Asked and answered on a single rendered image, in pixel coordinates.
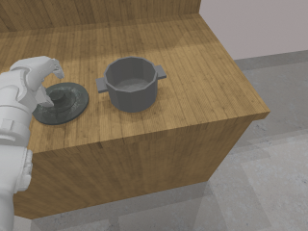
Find left robot forearm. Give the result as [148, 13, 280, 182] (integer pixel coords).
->
[0, 64, 42, 148]

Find left robot hand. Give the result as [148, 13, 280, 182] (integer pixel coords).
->
[10, 56, 64, 108]

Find pot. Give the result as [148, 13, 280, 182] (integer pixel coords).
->
[95, 56, 167, 113]

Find table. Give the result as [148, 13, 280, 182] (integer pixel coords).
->
[0, 0, 270, 219]

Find left robot upper arm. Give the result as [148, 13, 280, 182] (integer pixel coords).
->
[0, 144, 33, 231]

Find lid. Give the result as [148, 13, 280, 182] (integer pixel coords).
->
[32, 82, 90, 125]

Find knob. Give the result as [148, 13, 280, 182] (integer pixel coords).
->
[49, 90, 66, 104]

